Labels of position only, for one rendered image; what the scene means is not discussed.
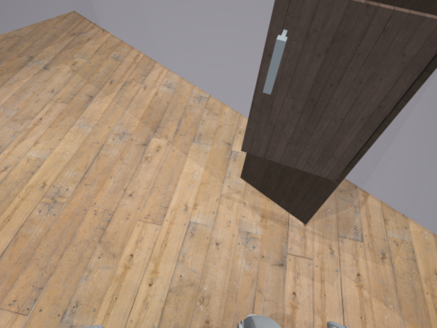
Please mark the cupboard door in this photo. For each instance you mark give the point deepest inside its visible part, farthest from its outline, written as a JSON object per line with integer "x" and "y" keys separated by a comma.
{"x": 345, "y": 65}

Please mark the handle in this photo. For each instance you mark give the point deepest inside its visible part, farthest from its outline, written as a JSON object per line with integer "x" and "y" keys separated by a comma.
{"x": 275, "y": 62}

